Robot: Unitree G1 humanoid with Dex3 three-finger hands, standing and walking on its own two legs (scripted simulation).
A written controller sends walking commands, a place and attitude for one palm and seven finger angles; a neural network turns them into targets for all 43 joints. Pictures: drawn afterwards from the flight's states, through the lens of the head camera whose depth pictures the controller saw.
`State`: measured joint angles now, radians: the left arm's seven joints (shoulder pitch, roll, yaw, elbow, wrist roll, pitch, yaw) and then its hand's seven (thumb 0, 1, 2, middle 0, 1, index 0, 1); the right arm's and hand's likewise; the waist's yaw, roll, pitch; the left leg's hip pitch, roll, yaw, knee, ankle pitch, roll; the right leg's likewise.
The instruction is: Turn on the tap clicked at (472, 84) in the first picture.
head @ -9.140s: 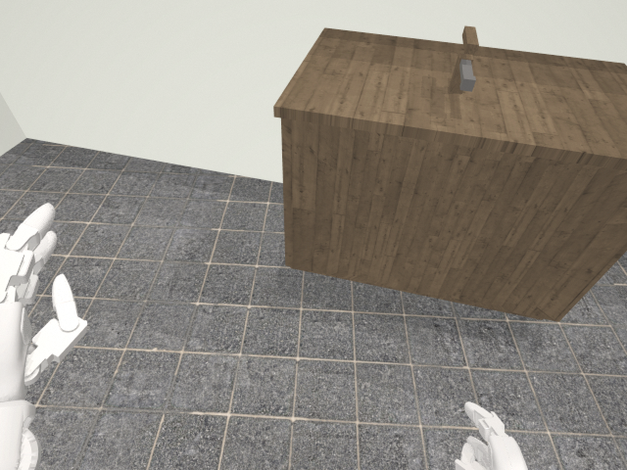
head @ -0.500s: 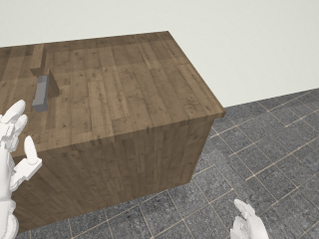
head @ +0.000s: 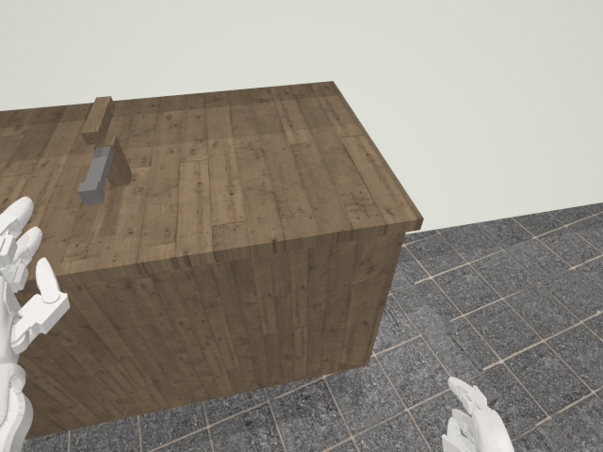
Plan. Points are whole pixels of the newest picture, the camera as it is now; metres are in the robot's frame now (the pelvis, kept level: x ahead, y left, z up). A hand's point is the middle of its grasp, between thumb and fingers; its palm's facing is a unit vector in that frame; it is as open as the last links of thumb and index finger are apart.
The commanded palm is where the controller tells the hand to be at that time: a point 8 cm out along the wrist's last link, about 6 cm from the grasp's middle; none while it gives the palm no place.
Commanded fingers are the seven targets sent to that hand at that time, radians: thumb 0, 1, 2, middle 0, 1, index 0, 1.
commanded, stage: turn the palm inward beside the body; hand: left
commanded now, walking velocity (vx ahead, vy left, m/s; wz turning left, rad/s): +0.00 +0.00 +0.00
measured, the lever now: (91, 192) +0.44 +0.41 +0.10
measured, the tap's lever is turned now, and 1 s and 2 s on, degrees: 0 0 0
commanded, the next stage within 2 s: reach beside the lever's end, fingers flat in 1.76 s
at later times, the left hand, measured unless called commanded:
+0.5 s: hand (93, 306) +0.21 +0.26 +0.14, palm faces +0.48 -0.85 -0.22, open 7.5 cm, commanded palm +0.16 +0.29 +0.16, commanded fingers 0.00 0.90 0.90 -0.20 -0.30 -0.20 -0.30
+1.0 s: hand (83, 330) +0.18 +0.26 +0.14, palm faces +0.49 -0.86 -0.13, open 7.5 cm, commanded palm +0.13 +0.29 +0.15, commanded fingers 0.00 0.90 0.90 -0.20 -0.30 -0.20 -0.30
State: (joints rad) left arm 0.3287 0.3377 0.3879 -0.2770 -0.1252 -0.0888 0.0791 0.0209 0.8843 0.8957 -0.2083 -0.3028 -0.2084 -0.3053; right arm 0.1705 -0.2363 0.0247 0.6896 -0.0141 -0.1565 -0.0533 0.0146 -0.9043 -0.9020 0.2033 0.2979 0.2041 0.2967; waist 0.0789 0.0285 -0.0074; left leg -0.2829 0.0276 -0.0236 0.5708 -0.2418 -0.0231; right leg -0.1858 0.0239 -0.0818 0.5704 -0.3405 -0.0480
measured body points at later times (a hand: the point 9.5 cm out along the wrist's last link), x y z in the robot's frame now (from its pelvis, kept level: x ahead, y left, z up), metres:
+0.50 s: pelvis +0.02 -0.01 -0.01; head +0.00 -0.03 +0.44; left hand +0.18 +0.30 +0.16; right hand +0.21 -0.24 -0.09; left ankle +0.04 +0.14 -0.73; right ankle -0.02 -0.08 -0.73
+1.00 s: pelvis +0.00 +0.02 +0.00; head -0.03 +0.00 +0.45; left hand +0.15 +0.30 +0.15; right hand +0.21 -0.18 -0.07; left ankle +0.04 +0.14 -0.73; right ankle -0.02 -0.08 -0.73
